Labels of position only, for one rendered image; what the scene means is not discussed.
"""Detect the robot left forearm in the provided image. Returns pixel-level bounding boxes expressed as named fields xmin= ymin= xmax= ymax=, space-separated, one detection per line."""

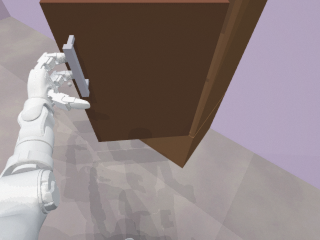
xmin=0 ymin=98 xmax=55 ymax=178

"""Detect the robot left upper arm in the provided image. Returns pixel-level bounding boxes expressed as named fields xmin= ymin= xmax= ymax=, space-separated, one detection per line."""
xmin=0 ymin=169 xmax=60 ymax=240

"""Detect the handle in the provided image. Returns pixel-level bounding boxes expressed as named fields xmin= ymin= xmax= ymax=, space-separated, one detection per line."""
xmin=62 ymin=35 xmax=90 ymax=97

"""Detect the cupboard door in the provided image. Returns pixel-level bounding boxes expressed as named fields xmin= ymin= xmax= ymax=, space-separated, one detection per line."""
xmin=39 ymin=0 xmax=230 ymax=142

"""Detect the robot left hand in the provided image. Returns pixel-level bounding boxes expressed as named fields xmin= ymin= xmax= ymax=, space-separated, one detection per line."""
xmin=27 ymin=52 xmax=90 ymax=111

